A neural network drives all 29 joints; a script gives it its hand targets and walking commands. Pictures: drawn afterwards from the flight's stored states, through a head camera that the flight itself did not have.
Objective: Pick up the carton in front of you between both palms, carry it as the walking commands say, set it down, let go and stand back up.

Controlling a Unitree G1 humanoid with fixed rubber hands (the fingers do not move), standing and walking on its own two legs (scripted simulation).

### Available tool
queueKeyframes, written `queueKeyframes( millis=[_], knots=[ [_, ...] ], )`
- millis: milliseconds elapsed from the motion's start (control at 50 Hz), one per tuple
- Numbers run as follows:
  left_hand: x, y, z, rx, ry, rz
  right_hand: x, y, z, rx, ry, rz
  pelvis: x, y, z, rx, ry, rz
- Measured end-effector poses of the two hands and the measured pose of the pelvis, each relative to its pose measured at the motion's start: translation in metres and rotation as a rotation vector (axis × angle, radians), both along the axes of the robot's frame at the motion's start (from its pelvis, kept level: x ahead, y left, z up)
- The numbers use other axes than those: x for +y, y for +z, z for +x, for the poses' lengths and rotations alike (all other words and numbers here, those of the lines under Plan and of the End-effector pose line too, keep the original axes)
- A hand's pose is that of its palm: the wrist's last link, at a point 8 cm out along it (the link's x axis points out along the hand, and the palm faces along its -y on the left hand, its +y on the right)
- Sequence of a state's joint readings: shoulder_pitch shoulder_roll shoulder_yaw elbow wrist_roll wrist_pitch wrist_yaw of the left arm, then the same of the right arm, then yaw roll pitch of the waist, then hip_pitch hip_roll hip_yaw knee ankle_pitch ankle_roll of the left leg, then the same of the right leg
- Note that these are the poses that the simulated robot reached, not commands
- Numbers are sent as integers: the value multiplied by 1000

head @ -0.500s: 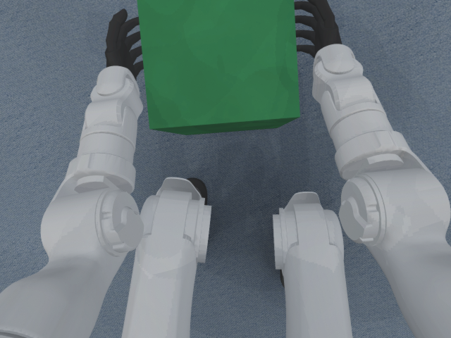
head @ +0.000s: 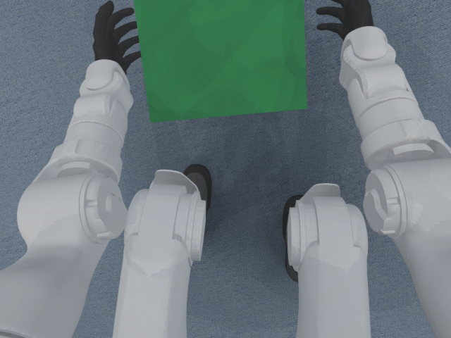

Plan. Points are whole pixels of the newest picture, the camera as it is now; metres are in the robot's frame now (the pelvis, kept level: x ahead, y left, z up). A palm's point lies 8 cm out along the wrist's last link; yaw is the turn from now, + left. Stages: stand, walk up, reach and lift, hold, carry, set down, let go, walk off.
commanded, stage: set down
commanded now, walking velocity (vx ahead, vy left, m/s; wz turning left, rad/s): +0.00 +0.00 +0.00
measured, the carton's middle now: (228, 55) +0.50 +0.07 -0.25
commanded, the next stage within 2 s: let go in 1.18 s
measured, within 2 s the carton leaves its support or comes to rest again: neither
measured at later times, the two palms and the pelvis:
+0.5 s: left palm (49, 40) +0.48 +0.25 -0.07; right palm out of the picture +0.56 -0.12 -0.07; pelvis +0.01 +0.01 +0.05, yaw +0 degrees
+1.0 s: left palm out of the picture +0.47 +0.26 +0.08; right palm out of the picture +0.56 -0.13 +0.08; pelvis +0.03 +0.01 +0.18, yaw +0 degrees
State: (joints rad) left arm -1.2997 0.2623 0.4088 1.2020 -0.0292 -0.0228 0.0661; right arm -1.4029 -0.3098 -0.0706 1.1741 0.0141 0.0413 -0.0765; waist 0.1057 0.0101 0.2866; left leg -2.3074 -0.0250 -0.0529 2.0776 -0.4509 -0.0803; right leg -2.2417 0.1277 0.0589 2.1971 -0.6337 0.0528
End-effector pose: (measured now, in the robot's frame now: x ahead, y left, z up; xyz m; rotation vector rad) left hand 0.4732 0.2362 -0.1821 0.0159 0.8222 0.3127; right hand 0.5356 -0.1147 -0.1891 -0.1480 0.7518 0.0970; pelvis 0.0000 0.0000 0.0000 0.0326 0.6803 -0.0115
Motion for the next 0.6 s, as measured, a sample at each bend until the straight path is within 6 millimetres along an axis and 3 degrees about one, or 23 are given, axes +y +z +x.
queueKeyframes(
  millis=[100,240,320,460,600],
  knots=[
    [20,-6,-4,-18,21,20,-20,-7,0,-10,-24,-12,3,-2,0,0,-2,-5],
    [20,12,10,-116,23,-2,-10,17,15,-97,-24,12,7,-3,1,1,7,-10],
    [13,39,11,-173,21,-16,-4,48,19,-141,-24,5,7,6,2,1,17,-15],
    [15,96,3,-179,33,-11,-4,107,19,-115,-46,-14,7,43,7,45,24,-24],
    [16,140,5,-187,25,-7,-9,150,22,-115,-53,-10,8,77,13,105,26,-29]
  ],
)
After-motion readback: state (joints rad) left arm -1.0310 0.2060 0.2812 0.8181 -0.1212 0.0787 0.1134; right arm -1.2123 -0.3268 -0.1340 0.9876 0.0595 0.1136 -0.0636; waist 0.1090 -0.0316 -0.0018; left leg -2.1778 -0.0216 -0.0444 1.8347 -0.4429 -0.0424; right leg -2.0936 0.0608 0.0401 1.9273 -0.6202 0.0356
